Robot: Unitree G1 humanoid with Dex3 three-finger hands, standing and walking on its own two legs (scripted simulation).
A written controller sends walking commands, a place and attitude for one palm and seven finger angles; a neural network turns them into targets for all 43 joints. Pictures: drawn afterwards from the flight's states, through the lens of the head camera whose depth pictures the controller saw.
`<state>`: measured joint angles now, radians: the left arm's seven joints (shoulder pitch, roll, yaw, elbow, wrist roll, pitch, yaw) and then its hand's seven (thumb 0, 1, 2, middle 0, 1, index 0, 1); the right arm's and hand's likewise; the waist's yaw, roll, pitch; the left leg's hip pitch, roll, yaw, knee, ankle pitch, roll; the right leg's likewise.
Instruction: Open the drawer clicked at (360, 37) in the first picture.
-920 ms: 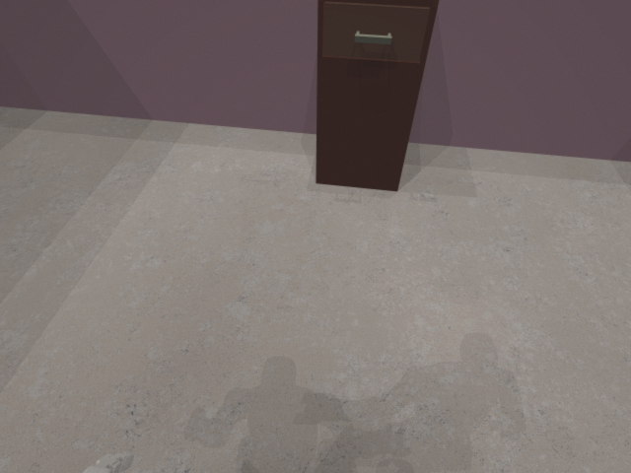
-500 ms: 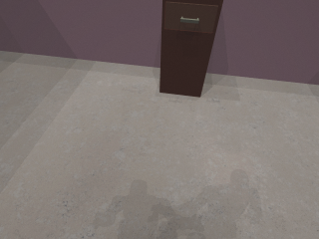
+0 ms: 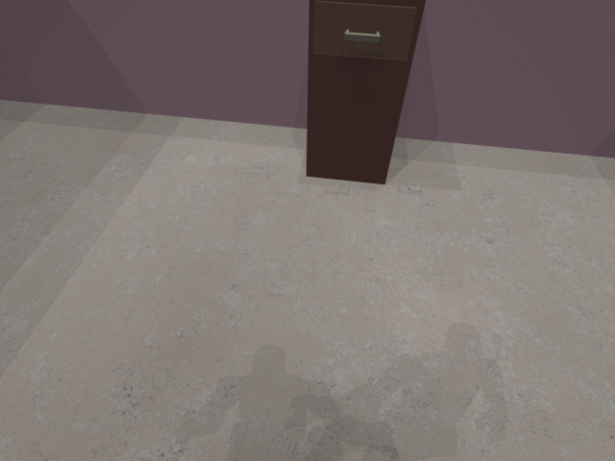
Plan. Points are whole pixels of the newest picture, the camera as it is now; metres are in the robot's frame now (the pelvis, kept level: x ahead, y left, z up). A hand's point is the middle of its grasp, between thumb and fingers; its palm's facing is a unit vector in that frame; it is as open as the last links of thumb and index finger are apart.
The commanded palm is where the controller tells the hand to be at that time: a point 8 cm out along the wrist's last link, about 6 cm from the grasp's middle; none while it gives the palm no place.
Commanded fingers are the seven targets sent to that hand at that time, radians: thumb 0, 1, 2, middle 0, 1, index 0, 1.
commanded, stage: look at it before walking up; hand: left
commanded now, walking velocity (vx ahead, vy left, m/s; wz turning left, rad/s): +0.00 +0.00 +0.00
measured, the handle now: (362, 35) +1.53 -0.13 -0.05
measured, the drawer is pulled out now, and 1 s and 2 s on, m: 0.00 0.00 0.00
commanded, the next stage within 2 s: walk to a spot facing it in 0.52 s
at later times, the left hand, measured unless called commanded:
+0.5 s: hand out of the picture +0.08 +0.24 -0.16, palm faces -0.04 -0.94 -0.33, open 7.4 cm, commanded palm none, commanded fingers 0.00 0.90 0.90 -0.20 -0.30 -0.20 -0.30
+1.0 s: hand out of the picture +0.09 +0.16 -0.18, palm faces -0.13 -0.96 -0.23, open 7.4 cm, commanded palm none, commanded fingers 0.00 0.90 0.90 -0.20 -0.30 -0.20 -0.30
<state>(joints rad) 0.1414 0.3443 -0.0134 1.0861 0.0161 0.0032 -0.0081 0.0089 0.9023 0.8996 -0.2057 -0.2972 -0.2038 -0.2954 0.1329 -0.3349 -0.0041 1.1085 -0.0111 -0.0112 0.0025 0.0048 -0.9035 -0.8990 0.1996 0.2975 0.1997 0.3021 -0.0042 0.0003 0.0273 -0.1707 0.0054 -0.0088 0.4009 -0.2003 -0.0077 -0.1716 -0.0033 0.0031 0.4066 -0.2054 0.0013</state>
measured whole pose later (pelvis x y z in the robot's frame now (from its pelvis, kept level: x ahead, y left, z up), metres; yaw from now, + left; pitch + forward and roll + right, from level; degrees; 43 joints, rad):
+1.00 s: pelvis +0.07 -0.04 -0.02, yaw -8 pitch -1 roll +0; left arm 0.33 0.21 0.03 1.05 0.03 -0.01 -0.04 0.01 0.90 0.90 -0.20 -0.30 -0.20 -0.30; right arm 0.30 -0.24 -0.03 1.09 -0.02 -0.01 0.00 0.00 -0.90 -0.90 0.20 0.30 0.20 0.30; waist 0.00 0.04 0.03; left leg -0.18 0.11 0.10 0.72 -0.46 -0.03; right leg -0.27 0.02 -0.08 0.66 -0.33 -0.05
